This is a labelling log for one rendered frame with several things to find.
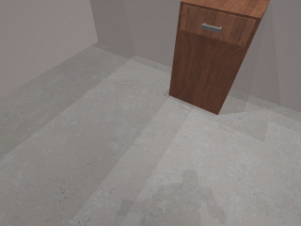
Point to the handle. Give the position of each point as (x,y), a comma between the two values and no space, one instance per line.
(211,28)

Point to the cabinet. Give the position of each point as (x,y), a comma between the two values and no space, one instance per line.
(204,68)

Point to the drawer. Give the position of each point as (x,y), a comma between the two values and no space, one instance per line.
(235,29)

